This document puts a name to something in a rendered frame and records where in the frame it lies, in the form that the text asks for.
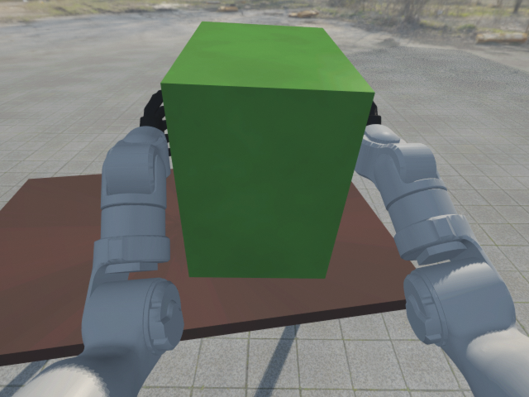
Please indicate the robot right forearm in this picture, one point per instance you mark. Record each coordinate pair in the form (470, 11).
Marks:
(428, 228)

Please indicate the carton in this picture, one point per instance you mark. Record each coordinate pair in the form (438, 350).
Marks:
(265, 125)

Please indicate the robot right upper arm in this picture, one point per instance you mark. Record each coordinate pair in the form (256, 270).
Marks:
(462, 307)

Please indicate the robot left hand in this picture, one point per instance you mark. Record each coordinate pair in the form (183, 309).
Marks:
(153, 114)

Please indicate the robot right hand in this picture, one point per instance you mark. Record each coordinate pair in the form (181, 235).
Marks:
(374, 118)

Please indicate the table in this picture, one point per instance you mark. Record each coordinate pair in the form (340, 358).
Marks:
(47, 234)

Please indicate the robot left upper arm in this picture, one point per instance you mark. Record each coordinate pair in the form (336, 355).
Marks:
(127, 326)

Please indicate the robot left forearm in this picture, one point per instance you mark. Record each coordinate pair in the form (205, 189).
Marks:
(133, 203)

